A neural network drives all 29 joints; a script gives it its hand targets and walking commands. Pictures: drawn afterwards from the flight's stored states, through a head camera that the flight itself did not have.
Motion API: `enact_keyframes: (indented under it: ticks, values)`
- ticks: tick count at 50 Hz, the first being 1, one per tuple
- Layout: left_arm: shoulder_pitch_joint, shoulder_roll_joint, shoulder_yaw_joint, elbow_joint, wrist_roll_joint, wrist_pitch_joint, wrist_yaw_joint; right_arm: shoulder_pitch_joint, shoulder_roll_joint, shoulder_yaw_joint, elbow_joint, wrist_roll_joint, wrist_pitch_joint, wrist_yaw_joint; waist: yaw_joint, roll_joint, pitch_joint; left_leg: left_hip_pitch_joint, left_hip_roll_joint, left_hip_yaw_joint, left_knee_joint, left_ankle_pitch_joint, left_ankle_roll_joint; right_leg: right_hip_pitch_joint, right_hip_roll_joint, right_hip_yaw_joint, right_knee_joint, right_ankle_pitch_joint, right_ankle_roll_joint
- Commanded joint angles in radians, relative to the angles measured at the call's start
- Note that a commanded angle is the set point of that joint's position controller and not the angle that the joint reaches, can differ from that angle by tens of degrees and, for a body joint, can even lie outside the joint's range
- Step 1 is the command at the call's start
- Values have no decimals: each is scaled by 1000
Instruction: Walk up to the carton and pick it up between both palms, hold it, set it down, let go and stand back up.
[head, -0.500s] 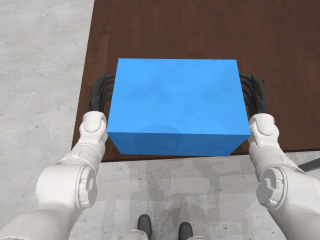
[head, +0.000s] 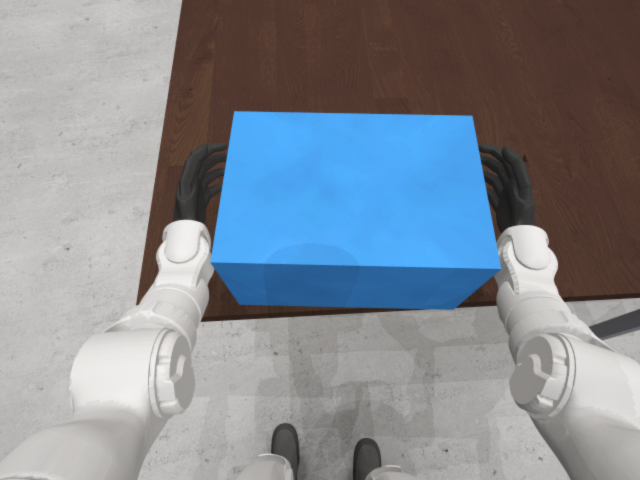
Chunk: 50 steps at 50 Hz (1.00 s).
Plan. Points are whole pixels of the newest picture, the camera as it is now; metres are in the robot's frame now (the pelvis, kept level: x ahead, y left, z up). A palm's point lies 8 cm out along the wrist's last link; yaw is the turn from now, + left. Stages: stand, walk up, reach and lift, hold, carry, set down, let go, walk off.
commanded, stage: set down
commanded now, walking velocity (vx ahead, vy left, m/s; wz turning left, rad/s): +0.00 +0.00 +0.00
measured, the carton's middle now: (349, 215) +0.45 -0.02 -0.03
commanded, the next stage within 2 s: none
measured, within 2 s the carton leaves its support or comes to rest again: neither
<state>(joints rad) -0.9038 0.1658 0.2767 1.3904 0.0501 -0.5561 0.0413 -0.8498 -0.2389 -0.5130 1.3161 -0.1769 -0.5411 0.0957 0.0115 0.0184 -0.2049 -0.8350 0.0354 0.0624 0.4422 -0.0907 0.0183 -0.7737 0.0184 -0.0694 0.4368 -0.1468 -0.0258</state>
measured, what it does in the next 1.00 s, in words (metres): stands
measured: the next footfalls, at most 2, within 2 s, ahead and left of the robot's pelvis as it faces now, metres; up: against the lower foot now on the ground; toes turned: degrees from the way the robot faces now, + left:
none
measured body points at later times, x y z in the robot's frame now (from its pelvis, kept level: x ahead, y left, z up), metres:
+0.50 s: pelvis +0.01 +0.00 -0.01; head +0.17 +0.00 +0.41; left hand +0.46 +0.19 -0.03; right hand +0.45 -0.22 -0.03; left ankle +0.04 +0.11 -0.73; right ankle +0.01 -0.10 -0.73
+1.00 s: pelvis +0.00 -0.02 -0.03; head +0.16 -0.03 +0.39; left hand +0.45 +0.23 -0.02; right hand +0.47 -0.30 -0.02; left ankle +0.04 +0.11 -0.73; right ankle +0.01 -0.10 -0.73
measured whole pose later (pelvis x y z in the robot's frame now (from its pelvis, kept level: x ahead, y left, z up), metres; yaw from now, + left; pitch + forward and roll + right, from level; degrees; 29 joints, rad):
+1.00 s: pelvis +0.00 -0.02 -0.03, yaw -2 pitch +36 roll -1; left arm -0.89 0.34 -0.04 1.32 -0.35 -0.44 -0.01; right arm -0.89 -0.54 0.28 1.31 0.63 -0.45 0.06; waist 0.08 0.00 -0.30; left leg -1.11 0.08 0.08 0.70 -0.21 -0.01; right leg -1.08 0.05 -0.05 0.71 -0.26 -0.04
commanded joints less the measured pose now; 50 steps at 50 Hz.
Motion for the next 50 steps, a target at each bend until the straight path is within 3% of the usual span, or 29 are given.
enact_keyframes:
  ticks: [1, 4, 5, 6, 10, 13, 15, 16, 18, 20, 22, 24, 27, 30, 33, 36, 40, 46, 50]
  values:
    - [-389, -364, -138, -56, 101, 22, -83, -357, 357, 184, 29, -107, 28, 118, -32, -16, -535, 505, 15, -29, 14, 57, -15, 146, -27, 1, -56, 99, 21]
    - [-378, -342, -128, -55, 108, 22, -80, -352, 333, 175, 29, -111, 28, 117, -32, -15, -524, 511, 16, -31, 16, 56, -18, 141, -23, -5, -52, 95, 20]
    - [-376, -336, -101, -18, 134, 27, -85, -346, 393, 178, 53, -140, 45, 119, -13, -30, -399, 421, 8, -34, 0, -25, -3, 154, -37, -2, -70, -12, 16]
    - [-377, -339, -97, -14, 139, 29, -89, -345, 395, 163, 37, -150, 51, 124, -20, -33, -395, 403, 8, -34, -23, -55, 3, 158, -38, -3, -71, -28, 19]
    - [-353, -325, -85, -8, 152, 28, -91, -312, 370, 151, 33, -156, 55, 130, -16, -22, -410, 429, 11, -34, -26, -45, 3, 152, -37, -2, -72, -13, 14]
    - [-337, -209, -77, -4, 134, 29, -62, -284, 237, 158, 34, -119, 60, 110, -12, 2, -482, 460, 12, -23, -16, -5, -12, 139, -31, 1, -64, 33, 7]
    - [-331, -69, -65, -12, 95, 40, -20, -271, 74, 178, 48, -27, 69, 75, -11, 13, -540, 470, 14, -12, -8, 23, -23, 129, -26, 11, -53, 56, 2]
    - [-338, 19, -68, -28, 51, 48, 9, -279, -35, 204, 54, 58, 74, 47, -9, 17, -590, 474, 16, -6, 2, 45, -29, 124, -21, 21, -41, 70, -1]
    - [-379, 78, -186, -15, -97, 55, 55, -334, -105, 337, 60, 229, 84, -1, 5, 29, -691, 473, 18, 0, 52, 82, -41, 89, -3, 32, -11, 88, -2]
    - [-413, 89, -253, -23, -202, 38, 70, -378, -144, 399, 9, 303, 72, -25, 13, 29, -786, 502, 18, 9, 114, 135, -57, 58, 12, 16, 23, 105, 13]
    - [-433, 120, -272, -70, -271, 4, 76, -419, -214, 430, -112, 364, 41, -52, 24, 18, -934, 528, 13, 9, 197, 261, -74, 77, 30, 2, 78, 195, 34]
    - [-408, 164, -257, -88, -279, -14, 66, -426, -266, 468, -166, 411, 14, -69, 30, -1, -1048, 544, 3, 2, 260, 415, -87, 124, 46, -3, 132, 358, 55]
    - [-360, 205, -223, -58, -251, 2, 29, -431, -322, 544, -59, 496, -10, -78, 27, -16, -1046, 541, -4, -8, 303, 567, -96, 174, 56, 3, 194, 584, 81]
    - [-323, 211, -238, -38, -257, 29, 10, -424, -376, 599, 89, 575, -28, -70, 16, -15, -956, 580, 14, -30, 326, 656, -106, 91, 66, 0, 215, 602, 105]
    - [-288, 223, -247, -73, -283, 44, 2, -414, -421, 621, 109, 606, -44, -56, 14, -39, -947, 612, 27, -40, 343, 708, -98, 15, 78, -1, 203, 574, 110]
    - [-274, 269, -243, -93, -311, 56, -8, -429, -440, 671, 65, 651, -40, -49, 24, -108, -965, 514, 10, -25, 345, 645, -73, 115, 70, 16, 226, 662, 126]
    - [-292, 334, -241, -115, -338, 64, -35, -432, -445, 752, 20, 746, -2, -44, 45, -185, -938, 259, -37, 13, 316, 435, -35, 331, 43, 60, 266, 742, 146]
    - [-400, 418, -303, -239, -416, 68, -54, -443, -481, 784, -167, 818, 60, -30, 61, -145, -1025, 177, -50, 28, 327, 300, -18, 318, 33, 92, 272, 564, 141]
    - [-457, 435, -340, -344, -447, 132, -49, -468, -520, 752, -280, 822, 129, -27, 54, -103, -1103, 204, -47, 16, 335, 247, -20, 288, 35, 99, 255, 427, 117]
